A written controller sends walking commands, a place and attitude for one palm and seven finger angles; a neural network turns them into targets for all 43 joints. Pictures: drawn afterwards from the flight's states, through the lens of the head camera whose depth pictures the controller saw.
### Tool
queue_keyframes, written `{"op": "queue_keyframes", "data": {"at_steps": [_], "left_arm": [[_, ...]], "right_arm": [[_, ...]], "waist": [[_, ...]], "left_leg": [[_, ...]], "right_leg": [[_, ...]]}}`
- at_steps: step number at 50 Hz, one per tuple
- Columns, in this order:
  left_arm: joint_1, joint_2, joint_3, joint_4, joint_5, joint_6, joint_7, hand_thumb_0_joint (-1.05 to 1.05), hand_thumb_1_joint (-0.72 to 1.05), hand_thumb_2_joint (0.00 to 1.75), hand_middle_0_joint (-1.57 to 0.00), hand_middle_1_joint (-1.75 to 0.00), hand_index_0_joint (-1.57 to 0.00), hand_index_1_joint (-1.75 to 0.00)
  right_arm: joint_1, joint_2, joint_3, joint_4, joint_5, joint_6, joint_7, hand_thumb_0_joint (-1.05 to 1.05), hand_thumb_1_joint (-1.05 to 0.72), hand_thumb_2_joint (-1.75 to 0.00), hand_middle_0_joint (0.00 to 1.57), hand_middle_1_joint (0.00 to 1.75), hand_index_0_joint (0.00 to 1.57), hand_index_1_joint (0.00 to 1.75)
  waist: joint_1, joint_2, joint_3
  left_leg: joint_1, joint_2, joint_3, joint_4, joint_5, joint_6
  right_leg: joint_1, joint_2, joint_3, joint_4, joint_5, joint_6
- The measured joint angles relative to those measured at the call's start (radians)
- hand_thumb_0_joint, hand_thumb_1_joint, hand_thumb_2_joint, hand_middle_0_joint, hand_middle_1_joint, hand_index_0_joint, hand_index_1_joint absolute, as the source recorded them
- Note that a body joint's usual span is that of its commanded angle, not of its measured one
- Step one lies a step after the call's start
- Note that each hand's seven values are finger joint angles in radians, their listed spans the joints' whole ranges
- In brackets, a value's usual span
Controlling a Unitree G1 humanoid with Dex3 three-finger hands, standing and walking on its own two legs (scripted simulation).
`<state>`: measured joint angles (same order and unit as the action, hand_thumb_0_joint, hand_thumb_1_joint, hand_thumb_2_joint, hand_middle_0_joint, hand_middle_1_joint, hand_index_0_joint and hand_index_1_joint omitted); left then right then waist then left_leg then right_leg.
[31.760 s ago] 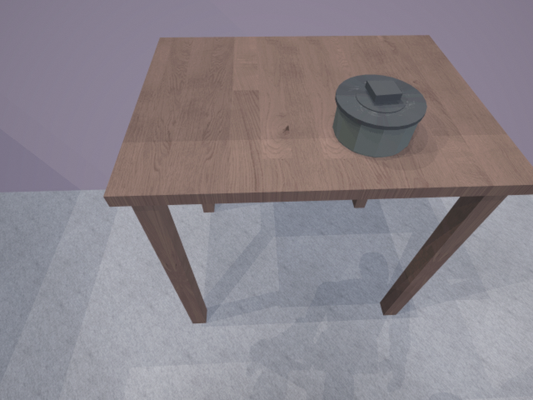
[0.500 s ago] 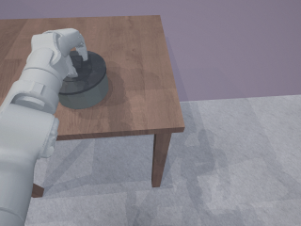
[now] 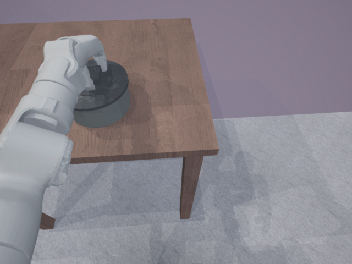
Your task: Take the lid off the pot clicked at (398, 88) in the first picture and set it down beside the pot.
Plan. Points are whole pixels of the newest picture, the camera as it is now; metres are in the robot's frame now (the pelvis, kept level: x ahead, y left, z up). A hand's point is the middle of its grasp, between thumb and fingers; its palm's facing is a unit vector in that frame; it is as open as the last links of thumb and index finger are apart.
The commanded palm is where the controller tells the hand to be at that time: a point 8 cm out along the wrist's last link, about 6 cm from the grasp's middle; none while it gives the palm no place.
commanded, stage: lift the lid straight up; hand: left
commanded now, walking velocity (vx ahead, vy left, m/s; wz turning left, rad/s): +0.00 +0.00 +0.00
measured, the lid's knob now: (89, 75) +0.53 +0.17 +0.13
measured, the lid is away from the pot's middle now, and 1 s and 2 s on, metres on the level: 0.00 0.02 0.01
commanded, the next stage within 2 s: move the lid sideways beside the pot in 1.68 s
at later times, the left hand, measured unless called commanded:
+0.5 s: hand (83, 60) +0.50 +0.15 +0.19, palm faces -0.38 -0.11 -0.92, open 9.0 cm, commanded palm +0.50 +0.17 +0.27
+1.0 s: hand (68, 45) +0.49 +0.17 +0.23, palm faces -0.33 -0.09 -0.94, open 9.0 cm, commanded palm +0.50 +0.17 +0.31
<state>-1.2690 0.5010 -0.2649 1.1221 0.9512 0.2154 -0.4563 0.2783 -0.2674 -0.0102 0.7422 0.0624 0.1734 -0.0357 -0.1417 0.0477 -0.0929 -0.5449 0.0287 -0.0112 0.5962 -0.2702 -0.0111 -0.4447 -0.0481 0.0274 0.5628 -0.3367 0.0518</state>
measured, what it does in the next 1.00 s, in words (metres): stands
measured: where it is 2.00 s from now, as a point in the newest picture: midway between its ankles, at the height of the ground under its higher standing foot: outside the picture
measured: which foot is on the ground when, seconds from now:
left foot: down 0.00-1.00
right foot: down 0.00-1.00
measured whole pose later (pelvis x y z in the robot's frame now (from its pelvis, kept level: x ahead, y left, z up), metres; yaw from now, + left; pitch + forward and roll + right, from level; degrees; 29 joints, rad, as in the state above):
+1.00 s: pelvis -0.01 +0.00 +0.00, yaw +1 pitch +10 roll +0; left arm -1.41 0.53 -0.25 1.12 0.96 0.24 -0.55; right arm 0.26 -0.28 0.00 0.76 0.06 0.10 -0.04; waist -0.13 0.05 -0.08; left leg -0.49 0.02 -0.02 0.54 -0.23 -0.01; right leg -0.39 -0.06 0.02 0.53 -0.31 0.05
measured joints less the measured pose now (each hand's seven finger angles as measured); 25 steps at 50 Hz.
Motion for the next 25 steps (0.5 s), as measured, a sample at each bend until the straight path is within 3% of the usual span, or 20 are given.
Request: {"op": "queue_keyframes", "data": {"at_steps": [9,14,25], "left_arm": [[0.011,0.003,0.003,-0.045,-0.004,-0.016,-0.020,0.02,0.12,0.86,-0.44,-0.94,-0.50,-0.96],[0.006,-0.007,0.039,-0.049,-0.017,-0.019,-0.030,0.02,0.11,0.86,-0.45,-0.94,-0.50,-0.96],[-0.049,0.009,0.065,0.017,0.007,0.014,-0.038,0.00,0.10,0.86,-0.46,-0.94,-0.51,-0.96]], "right_arm": [[0.004,-0.004,-0.006,-0.002,-0.004,-0.035,-0.002,0.00,-0.91,-0.90,0.20,0.29,0.20,0.30],[-0.008,-0.006,0.000,0.002,-0.003,-0.039,-0.002,0.00,-0.91,-0.90,0.20,0.29,0.20,0.30],[-0.035,-0.013,0.010,-0.004,0.002,-0.026,-0.010,0.00,-0.91,-0.90,0.20,0.29,0.20,0.30]], "waist": [[0.010,0.006,0.003],[0.013,0.009,0.004],[0.008,0.010,0.008]], "left_leg": [[0.019,-0.002,-0.001,-0.020,0.006,-0.003],[0.037,-0.002,-0.001,-0.031,0.010,-0.002],[0.060,0.000,0.001,-0.048,0.022,-0.002]], "right_leg": [[0.017,-0.002,-0.002,-0.015,0.003,-0.002],[0.032,-0.003,-0.002,-0.020,0.003,-0.002],[0.045,0.000,0.000,-0.020,0.008,-0.006]]}}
